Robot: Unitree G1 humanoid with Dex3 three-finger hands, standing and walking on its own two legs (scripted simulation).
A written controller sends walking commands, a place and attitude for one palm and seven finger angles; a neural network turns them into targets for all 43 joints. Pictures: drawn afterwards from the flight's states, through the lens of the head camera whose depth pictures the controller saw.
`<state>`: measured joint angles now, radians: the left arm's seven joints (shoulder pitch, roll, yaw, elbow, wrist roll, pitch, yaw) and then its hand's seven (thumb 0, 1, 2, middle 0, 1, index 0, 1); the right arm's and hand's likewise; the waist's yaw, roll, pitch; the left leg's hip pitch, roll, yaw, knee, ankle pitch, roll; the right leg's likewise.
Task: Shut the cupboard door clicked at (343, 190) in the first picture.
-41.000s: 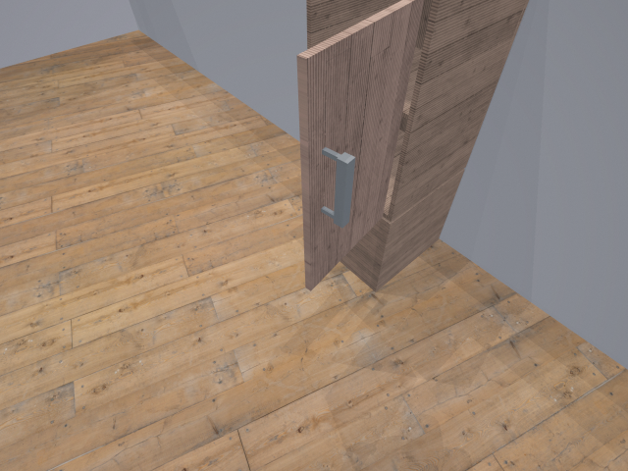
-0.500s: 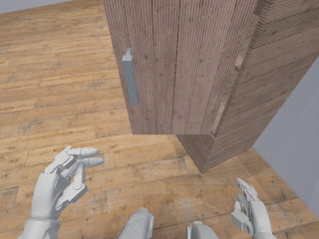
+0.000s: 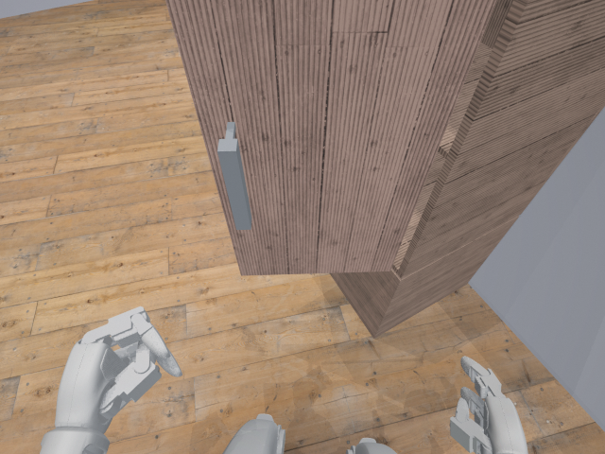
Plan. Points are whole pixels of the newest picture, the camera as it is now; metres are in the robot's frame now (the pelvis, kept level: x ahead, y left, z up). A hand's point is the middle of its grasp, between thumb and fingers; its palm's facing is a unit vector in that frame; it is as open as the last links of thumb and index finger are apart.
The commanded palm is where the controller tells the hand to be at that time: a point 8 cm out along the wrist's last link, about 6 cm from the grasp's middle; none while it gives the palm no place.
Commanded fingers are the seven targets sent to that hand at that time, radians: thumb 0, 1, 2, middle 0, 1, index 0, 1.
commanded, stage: raise the hand and make a fist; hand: left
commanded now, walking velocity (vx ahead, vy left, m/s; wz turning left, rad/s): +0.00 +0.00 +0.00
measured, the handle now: (237, 179) +0.47 +0.14 +0.08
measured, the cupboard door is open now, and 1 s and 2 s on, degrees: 63 63 63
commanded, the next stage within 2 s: bring the fist close to the handle in 0.76 s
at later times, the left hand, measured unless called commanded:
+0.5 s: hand (148, 344) +0.22 +0.19 +0.09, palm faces +0.09 -1.00 -0.03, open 3.1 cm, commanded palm +0.19 +0.24 +0.09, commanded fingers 0.00 0.90 0.90 -1.30 -1.50 -1.30 -1.50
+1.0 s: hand (157, 341) +0.23 +0.18 +0.08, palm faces +0.10 -1.00 -0.02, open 3.1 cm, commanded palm +0.21 +0.23 +0.09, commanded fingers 0.00 0.90 0.90 -1.30 -1.50 -1.30 -1.50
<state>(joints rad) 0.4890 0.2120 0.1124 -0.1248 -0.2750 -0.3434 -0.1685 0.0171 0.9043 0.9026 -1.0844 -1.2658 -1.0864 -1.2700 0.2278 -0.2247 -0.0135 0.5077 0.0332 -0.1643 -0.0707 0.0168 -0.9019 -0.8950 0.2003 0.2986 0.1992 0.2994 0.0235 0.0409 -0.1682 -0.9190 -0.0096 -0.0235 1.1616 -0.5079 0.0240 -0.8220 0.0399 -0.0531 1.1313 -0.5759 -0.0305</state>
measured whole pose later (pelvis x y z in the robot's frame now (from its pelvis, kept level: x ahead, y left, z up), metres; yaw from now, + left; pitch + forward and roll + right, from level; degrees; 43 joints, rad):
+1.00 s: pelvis -0.01 +0.00 +0.02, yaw +0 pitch +12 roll -2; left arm 0.33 0.21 0.11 0.00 -0.26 -0.33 -0.12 0.02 0.90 0.90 -1.30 -1.50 -1.30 -1.50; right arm 0.26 -0.24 0.03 0.51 0.03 -0.15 -0.05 0.02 -0.90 -0.89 0.20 0.30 0.20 0.30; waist 0.01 0.05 -0.15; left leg -0.82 -0.01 -0.03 1.08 -0.47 0.02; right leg -0.73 0.04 -0.05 1.04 -0.53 -0.03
